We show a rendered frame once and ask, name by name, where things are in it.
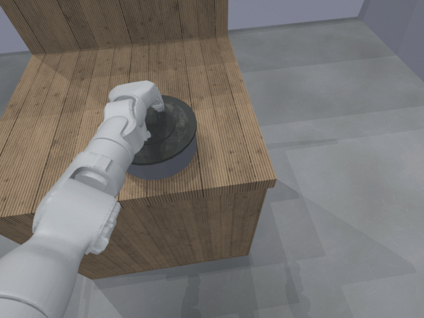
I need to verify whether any table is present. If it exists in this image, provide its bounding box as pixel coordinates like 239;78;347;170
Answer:
0;0;277;280

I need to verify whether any lid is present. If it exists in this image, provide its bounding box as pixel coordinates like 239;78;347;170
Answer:
131;95;197;166

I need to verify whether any robot left forearm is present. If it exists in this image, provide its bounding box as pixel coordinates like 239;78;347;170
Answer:
32;93;146;233

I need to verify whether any robot left hand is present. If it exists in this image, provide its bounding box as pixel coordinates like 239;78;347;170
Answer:
109;80;164;141

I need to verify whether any robot left upper arm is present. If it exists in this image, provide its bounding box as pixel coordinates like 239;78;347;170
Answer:
0;178;121;318

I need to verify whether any knob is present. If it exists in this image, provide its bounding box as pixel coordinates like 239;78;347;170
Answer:
145;111;158;129

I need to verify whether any pot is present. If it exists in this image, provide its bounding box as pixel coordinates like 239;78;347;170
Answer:
127;136;197;180

